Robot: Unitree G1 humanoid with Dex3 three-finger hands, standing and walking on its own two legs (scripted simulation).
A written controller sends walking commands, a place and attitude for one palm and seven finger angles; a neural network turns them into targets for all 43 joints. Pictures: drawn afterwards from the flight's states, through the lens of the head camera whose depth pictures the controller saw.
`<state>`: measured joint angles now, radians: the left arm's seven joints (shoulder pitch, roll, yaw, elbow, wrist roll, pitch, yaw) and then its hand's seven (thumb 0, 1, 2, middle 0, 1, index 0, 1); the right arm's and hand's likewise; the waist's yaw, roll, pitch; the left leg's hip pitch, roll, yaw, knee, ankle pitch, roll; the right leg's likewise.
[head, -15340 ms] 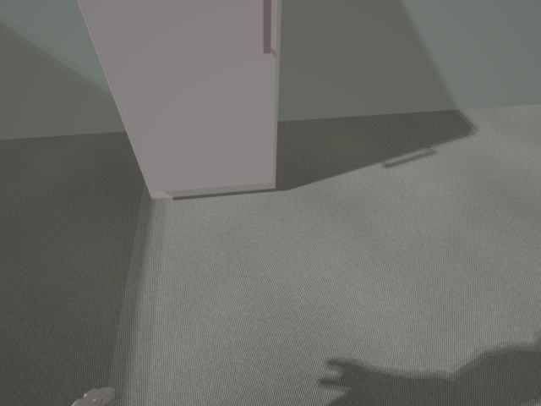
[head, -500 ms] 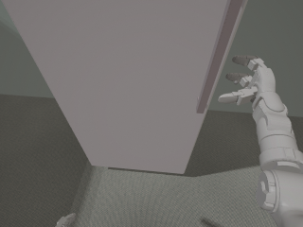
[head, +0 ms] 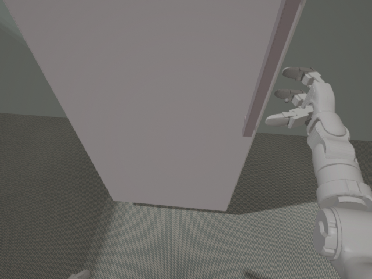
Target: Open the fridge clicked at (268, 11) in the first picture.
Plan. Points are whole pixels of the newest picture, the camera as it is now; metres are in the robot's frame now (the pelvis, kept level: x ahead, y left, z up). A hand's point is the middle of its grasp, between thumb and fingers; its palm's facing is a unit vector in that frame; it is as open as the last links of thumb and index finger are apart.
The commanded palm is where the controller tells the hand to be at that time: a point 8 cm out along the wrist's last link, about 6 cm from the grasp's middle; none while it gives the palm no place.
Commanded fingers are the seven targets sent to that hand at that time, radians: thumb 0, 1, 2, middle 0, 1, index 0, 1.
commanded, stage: feel for the door with the fingertips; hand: right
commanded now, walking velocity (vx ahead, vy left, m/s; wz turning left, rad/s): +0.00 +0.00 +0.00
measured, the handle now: (263, 71) +0.53 -0.10 +0.19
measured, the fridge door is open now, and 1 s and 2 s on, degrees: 0 0 0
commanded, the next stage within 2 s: slide the fingers in behind the handle in 0.56 s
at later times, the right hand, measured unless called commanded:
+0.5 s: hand (278, 93) +0.48 -0.13 +0.17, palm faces +0.01 +1.00 -0.01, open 14.0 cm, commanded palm +0.46 -0.18 +0.17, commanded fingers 0.00 0.50 -0.30 0.30 1.20 0.30 1.20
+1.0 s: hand (274, 94) +0.48 -0.13 +0.17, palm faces -0.01 +1.00 +0.00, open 13.9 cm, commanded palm +0.45 -0.18 +0.17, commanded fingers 0.00 0.50 -0.30 0.30 1.20 0.30 1.20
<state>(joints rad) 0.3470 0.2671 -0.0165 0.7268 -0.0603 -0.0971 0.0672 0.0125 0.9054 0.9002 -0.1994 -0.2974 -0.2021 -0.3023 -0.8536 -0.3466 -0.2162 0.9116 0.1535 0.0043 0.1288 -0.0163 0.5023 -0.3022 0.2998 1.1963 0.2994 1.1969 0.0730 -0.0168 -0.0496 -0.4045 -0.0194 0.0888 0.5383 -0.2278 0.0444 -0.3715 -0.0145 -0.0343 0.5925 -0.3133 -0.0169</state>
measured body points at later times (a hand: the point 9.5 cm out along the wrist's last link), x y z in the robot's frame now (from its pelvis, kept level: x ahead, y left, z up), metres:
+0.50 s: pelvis +0.00 +0.00 +0.00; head +0.03 +0.00 +0.45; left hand +0.05 +0.27 -0.12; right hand +0.47 -0.19 +0.17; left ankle +0.03 +0.09 -0.73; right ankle -0.01 -0.11 -0.73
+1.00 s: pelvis -0.01 +0.00 +0.00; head +0.03 +0.00 +0.45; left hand +0.02 +0.27 -0.12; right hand +0.47 -0.18 +0.17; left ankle +0.03 +0.09 -0.73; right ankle -0.01 -0.11 -0.73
